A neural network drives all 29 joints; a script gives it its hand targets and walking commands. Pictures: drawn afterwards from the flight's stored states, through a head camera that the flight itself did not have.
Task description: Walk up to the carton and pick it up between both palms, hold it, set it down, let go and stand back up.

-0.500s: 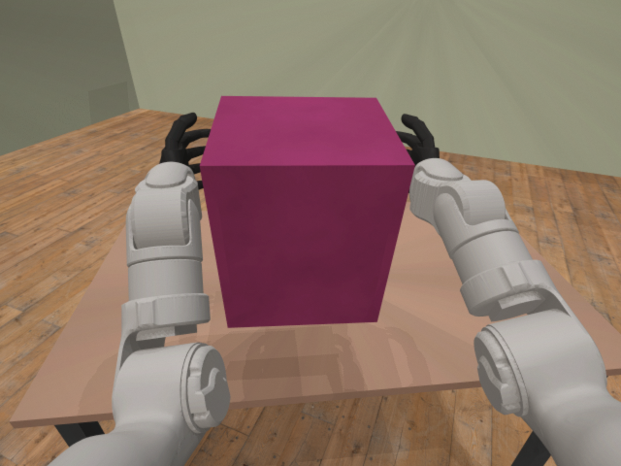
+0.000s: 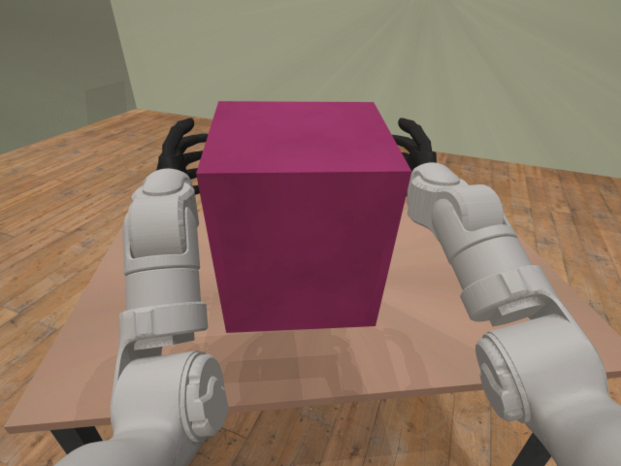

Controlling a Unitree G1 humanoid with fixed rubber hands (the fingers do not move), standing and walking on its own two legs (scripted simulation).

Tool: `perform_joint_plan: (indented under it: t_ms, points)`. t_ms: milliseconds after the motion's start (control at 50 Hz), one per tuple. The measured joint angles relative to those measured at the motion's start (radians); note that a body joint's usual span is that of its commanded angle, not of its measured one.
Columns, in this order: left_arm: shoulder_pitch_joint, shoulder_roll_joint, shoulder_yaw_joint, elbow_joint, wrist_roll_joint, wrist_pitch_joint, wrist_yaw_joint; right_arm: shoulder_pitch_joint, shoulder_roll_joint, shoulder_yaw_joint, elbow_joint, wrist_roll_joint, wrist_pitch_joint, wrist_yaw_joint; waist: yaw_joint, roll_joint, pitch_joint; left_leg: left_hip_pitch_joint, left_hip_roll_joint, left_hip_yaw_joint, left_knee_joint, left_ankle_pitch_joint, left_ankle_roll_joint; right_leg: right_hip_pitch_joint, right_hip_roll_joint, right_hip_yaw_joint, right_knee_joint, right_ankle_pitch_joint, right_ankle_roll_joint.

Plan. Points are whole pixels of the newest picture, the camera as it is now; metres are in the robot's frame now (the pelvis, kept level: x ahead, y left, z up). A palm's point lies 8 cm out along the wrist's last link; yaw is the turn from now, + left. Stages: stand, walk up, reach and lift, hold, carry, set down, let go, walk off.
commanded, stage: hold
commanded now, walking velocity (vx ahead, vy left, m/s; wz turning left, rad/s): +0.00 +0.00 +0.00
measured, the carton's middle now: (299, 217) +0.38 +0.01 +0.22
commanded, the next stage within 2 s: none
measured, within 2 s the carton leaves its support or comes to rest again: neither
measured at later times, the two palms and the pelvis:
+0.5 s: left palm (178, 174) +0.37 +0.16 +0.29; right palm (423, 168) +0.36 -0.14 +0.29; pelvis +0.00 +0.00 +0.00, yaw +0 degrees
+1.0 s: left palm (174, 180) +0.36 +0.16 +0.29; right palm (421, 173) +0.36 -0.13 +0.29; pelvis +0.00 +0.00 +0.00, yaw +0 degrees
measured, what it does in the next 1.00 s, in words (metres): stands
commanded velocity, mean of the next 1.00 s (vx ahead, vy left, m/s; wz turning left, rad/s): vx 0.00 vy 0.00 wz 0.00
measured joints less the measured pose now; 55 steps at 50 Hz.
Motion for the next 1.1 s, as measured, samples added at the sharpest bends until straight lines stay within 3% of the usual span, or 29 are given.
perform_joint_plan:
  t_ms: [260, 500, 940, 1100]
  points:
    - [-0.035, 0.004, 0.006, 0.057, -0.003, -0.014, 0.009, -0.027, 0.012, -0.051, 0.042, -0.038, 0.001, 0.017, 0.014, -0.002, -0.016, -0.016, 0.002, 0.007, -0.014, 0.016, 0.000, -0.033, 0.002, 0.012, 0.012, 0.007, -0.002]
    - [-0.053, 0.010, 0.010, 0.091, -0.004, -0.020, 0.010, -0.056, -0.002, -0.029, 0.082, -0.027, -0.001, 0.020, 0.013, -0.001, -0.026, -0.014, 0.003, -0.001, -0.013, 0.009, -0.004, -0.025, 0.006, 0.009, 0.005, 0.003, -0.006]
    - [-0.003, -0.001, -0.004, 0.009, -0.019, -0.008, 0.017, -0.005, -0.002, -0.011, 0.005, -0.005, 0.000, 0.006, 0.006, -0.001, -0.014, -0.016, -0.002, -0.008, 0.002, 0.004, 0.001, -0.019, 0.005, 0.011, 0.002, 0.006, 0.000]
    - [-0.047, 0.005, 0.000, 0.086, -0.003, -0.013, 0.019, -0.049, 0.004, -0.053, 0.080, -0.038, 0.006, 0.026, 0.019, -0.002, -0.026, -0.017, -0.003, 0.001, -0.012, 0.014, 0.002, -0.036, 0.003, 0.022, 0.015, 0.006, -0.001]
